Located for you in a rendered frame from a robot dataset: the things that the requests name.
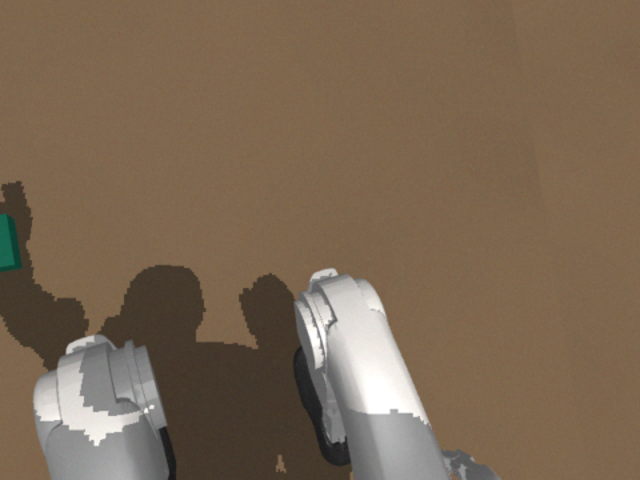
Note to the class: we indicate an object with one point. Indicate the right robot hand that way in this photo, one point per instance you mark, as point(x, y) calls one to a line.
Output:
point(464, 467)

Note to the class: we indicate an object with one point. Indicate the small box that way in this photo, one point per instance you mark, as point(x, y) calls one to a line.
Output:
point(9, 249)

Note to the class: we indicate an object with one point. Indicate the right robot foot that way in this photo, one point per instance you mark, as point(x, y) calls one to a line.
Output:
point(335, 453)

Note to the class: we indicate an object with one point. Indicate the left robot foot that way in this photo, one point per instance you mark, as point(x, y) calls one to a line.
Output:
point(171, 461)

